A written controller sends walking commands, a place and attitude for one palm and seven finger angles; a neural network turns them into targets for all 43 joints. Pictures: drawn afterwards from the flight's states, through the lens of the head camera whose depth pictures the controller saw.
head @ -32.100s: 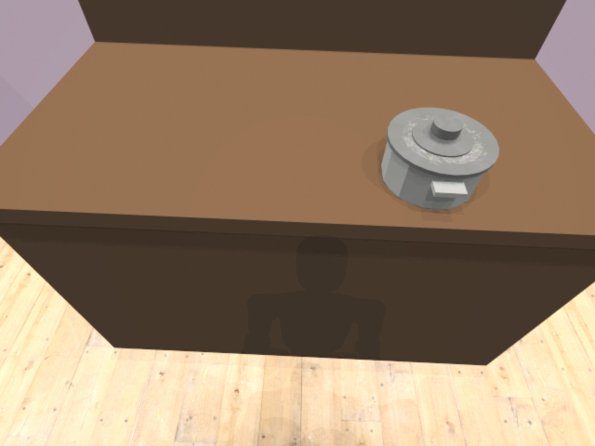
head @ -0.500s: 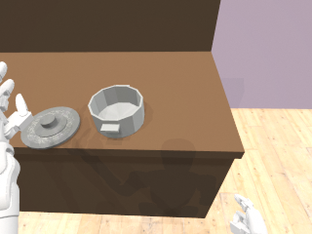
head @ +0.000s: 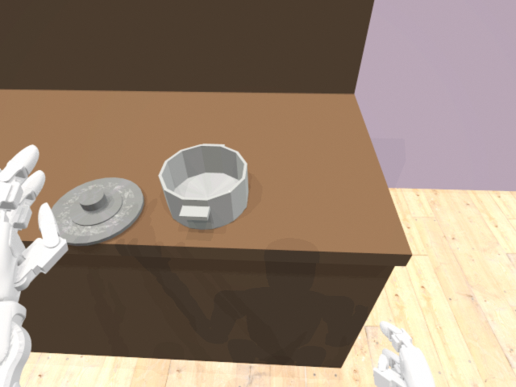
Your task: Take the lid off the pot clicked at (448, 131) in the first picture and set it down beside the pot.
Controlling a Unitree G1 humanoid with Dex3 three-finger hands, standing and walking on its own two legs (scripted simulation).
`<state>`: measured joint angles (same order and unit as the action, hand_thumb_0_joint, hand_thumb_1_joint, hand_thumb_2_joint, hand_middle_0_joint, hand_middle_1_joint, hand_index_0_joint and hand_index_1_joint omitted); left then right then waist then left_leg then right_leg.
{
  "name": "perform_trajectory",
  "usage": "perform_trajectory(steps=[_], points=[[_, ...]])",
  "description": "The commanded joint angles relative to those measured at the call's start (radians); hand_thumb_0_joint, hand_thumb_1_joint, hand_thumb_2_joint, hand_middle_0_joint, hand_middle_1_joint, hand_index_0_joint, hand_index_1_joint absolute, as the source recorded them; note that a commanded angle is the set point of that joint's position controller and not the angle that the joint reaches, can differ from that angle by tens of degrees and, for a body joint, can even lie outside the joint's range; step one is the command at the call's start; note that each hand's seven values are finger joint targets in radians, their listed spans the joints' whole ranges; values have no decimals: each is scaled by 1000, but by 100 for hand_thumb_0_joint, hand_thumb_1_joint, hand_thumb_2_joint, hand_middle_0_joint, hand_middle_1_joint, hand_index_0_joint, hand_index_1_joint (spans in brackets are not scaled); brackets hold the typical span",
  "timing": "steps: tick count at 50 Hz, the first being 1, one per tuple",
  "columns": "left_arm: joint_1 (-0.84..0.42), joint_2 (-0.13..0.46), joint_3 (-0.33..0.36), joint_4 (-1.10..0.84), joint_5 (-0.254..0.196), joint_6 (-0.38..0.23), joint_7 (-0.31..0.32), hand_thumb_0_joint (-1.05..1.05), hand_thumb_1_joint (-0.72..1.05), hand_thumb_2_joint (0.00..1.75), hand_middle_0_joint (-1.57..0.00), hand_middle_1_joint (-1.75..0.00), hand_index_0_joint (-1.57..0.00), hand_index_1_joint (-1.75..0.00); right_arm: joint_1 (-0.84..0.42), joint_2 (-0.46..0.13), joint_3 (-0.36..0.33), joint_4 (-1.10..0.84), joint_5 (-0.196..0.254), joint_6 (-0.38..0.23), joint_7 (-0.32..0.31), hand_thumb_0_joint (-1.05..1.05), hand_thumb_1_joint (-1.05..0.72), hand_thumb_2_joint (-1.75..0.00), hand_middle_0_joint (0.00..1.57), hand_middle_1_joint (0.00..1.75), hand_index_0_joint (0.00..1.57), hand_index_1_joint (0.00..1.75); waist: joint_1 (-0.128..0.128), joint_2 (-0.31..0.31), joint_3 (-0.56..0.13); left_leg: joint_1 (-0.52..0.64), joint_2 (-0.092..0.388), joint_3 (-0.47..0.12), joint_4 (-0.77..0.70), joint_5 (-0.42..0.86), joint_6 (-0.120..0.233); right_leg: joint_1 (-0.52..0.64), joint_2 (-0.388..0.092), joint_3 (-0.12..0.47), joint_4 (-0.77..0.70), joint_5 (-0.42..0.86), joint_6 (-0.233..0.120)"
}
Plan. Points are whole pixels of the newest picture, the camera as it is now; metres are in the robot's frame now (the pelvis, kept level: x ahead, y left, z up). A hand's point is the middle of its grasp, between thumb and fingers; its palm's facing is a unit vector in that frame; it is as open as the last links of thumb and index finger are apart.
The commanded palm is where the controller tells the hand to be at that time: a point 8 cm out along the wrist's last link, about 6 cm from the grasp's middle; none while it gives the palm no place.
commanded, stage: draw the hand back to the body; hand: left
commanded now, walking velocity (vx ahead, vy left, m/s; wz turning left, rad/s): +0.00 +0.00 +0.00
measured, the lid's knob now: (92, 199) +0.43 +0.41 +0.02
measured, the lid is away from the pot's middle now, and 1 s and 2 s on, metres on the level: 0.24 0.24 0.24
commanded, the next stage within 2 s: step back with the hand held close in 0.26 s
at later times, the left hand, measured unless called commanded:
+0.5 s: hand (29, 266) +0.17 +0.26 +0.21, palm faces +0.45 -0.80 -0.40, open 7.4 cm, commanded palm +0.11 +0.30 +0.20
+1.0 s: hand out of the picture +0.11 +0.28 +0.19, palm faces +0.38 -0.79 -0.48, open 7.4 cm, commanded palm +0.05 +0.32 +0.20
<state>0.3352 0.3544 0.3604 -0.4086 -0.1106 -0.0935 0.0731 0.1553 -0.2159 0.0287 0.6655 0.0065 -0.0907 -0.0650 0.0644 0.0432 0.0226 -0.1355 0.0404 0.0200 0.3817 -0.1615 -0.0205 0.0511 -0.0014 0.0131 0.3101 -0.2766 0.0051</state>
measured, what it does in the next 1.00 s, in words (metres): shifts its weight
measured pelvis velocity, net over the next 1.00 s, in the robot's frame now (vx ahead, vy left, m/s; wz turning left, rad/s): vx -0.08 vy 0.04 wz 0.02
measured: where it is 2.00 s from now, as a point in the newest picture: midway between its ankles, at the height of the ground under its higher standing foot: outside the picture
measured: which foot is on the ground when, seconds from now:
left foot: down 0.00-1.00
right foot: down 0.00-1.00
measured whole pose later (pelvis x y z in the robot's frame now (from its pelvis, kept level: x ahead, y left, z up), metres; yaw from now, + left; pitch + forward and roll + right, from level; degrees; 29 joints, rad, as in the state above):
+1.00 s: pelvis -0.08 +0.04 -0.02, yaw +1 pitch -1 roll -3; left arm 0.59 0.43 0.44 -0.71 -0.08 -0.23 0.11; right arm 0.22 -0.20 0.01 0.54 0.03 -0.09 -0.06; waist 0.01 0.04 0.06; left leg -0.44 0.03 0.00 0.57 -0.14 0.03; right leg -0.24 -0.01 -0.01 0.50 -0.25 0.05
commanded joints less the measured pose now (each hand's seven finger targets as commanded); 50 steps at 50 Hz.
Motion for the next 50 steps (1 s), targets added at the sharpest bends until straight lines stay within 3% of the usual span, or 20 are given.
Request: perform_trajectory(steps=[1,5,9,11,18,19,20,21,23,26,29,31,36,40,44,48,50], points=[[-51,185,96,-271,7,-71,15,0,90,90,-20,-30,-20,-30,-162,-94,-38,-177,-8,-66,-8,0,-90,-90,20,30,20,30,-2,22,-92,184,-25,25,-15,153,49,-187,21,-53,-64,268,-17],[20,168,80,-319,10,-72,16,0,90,90,-20,-30,-20,-30,-164,-88,-36,-185,-6,-71,-9,0,-90,-90,20,30,20,30,-4,29,-60,175,-22,18,-19,108,47,-207,22,-50,-78,208,-19],[-8,166,81,-291,12,-67,24,0,90,90,-20,-30,-20,-30,-158,-86,-35,-172,-9,-73,-22,0,-90,-90,20,30,20,30,-3,0,-43,170,-21,14,-21,79,49,-219,21,-47,-85,175,-18],[-19,152,61,-302,13,-67,21,0,90,90,-20,-30,-20,-30,-163,-87,-33,-175,-8,-76,-22,0,-90,-90,20,30,20,30,-10,15,-19,167,-20,12,-26,46,48,-236,20,-47,-98,134,-18],[6,160,74,-314,17,-70,24,0,90,90,-20,-30,-20,-30,-163,-83,-32,-171,-15,-87,-25,0,-90,-90,20,30,20,30,2,14,-33,170,-22,6,-25,53,47,-218,20,-42,-95,139,-21],[-183,342,231,-456,29,-120,36,0,90,90,-20,-30,-20,-30,-147,-124,-39,-215,-4,-57,-14,0,-90,-90,20,30,20,30,-24,20,17,68,-13,-12,47,-18,65,-299,-42,49,-119,214,-18],[-168,325,226,-402,27,-141,35,0,90,90,-20,-30,-20,-30,-141,-100,-34,-196,-5,-43,-13,0,-90,-90,20,30,20,30,-35,-1,26,39,-16,-18,75,-47,61,-304,-73,54,-111,235,-27],[-18,228,157,-301,28,-135,24,0,90,90,-20,-30,-20,-30,-121,-103,-41,-191,-5,-33,-9,0,-90,-90,20,30,20,30,-43,-61,25,33,-17,-24,112,-25,63,-325,-85,47,-97,255,-28],[96,164,100,-291,27,-120,3,0,90,90,-20,-30,-20,-30,-99,-113,-57,-223,5,-15,3,0,-90,-90,20,30,20,30,-51,-75,-33,39,0,-25,137,52,66,-318,-102,26,-48,303,-21],[170,180,123,-328,23,-123,-1,0,90,90,-20,-30,-20,-30,-80,-124,-68,-254,12,1,4,0,-90,-90,20,30,20,30,-50,-18,-91,36,28,-36,98,180,72,-283,-76,-4,26,338,-4],[181,210,151,-385,22,-125,5,0,90,90,-20,-30,-20,-30,-73,-122,-76,-284,19,16,-1,0,-90,-90,20,30,20,30,-48,-53,-120,19,43,-51,96,274,74,-267,-58,-13,64,354,8],[213,230,173,-432,21,-137,14,0,90,90,-20,-30,-20,-30,-64,-122,-76,-294,21,18,-4,0,-90,-90,20,30,20,30,-44,10,-146,15,56,-63,75,302,76,-255,-43,-23,99,321,10],[269,249,207,-523,20,-161,31,0,90,90,-20,-30,-20,-30,-45,-125,-80,-313,21,-1,-3,0,-90,-90,20,30,20,30,-37,136,-178,-67,92,-116,1,150,84,-228,-3,-40,179,160,11],[296,247,224,-516,20,-173,42,0,90,90,-20,-30,-20,-30,-27,-129,-86,-306,20,-28,-6,0,-90,-90,20,30,20,30,-47,118,-171,-160,91,-128,-21,-86,82,-212,-3,-31,181,103,9],[255,228,210,-480,24,-186,51,0,90,90,-20,-30,-20,-30,-16,-128,-88,-298,22,-50,-12,0,-90,-90,20,30,20,30,-63,74,-104,-226,78,-128,-21,-305,67,-275,-11,-18,135,-6,0],[213,218,191,-463,30,-193,60,0,90,90,-20,-30,-20,-30,-11,-127,-88,-279,17,-60,-16,0,-90,-90,20,30,20,30,-71,36,-69,-200,61,-122,16,-360,51,-383,-24,-2,71,-161,-21],[209,229,193,-441,33,-190,67,0,90,90,-20,-30,-20,-30,-8,-122,-88,-265,14,-62,-18,0,-90,-90,20,30,20,30,-74,-12,-62,-140,38,-96,89,-303,44,-459,-53,38,19,-177,-35]])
